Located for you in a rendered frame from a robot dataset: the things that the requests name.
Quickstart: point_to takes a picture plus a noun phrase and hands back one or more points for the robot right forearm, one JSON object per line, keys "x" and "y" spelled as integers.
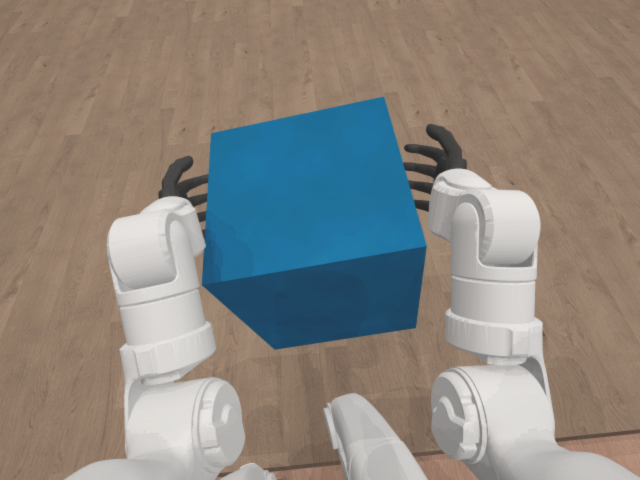
{"x": 494, "y": 241}

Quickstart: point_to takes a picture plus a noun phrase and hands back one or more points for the right robot upper arm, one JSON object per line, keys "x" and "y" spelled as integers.
{"x": 497, "y": 420}

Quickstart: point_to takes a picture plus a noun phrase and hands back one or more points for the carton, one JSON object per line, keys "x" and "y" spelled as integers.
{"x": 312, "y": 234}

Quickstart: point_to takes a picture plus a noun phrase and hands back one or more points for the left robot shin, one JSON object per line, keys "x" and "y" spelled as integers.
{"x": 251, "y": 465}

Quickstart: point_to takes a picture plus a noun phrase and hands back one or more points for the robot right hand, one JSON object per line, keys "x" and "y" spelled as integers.
{"x": 449, "y": 158}

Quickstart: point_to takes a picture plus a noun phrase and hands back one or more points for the robot right thigh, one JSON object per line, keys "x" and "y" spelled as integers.
{"x": 372, "y": 449}

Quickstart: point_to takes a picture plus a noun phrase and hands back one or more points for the robot left forearm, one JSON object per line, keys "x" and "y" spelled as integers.
{"x": 151, "y": 258}

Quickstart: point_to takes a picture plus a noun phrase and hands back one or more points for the left robot upper arm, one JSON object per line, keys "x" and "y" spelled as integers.
{"x": 187, "y": 430}

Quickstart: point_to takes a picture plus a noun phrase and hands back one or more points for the robot left hand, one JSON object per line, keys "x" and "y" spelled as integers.
{"x": 171, "y": 188}

